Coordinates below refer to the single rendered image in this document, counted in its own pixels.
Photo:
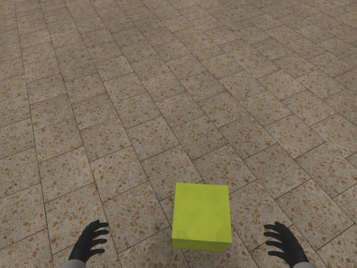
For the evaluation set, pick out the carton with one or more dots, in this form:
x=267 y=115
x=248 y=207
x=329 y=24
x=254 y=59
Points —
x=201 y=217

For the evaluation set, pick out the right robot hand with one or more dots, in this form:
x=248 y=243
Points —
x=293 y=252

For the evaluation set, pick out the left robot hand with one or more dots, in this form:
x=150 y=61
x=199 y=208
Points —
x=81 y=250

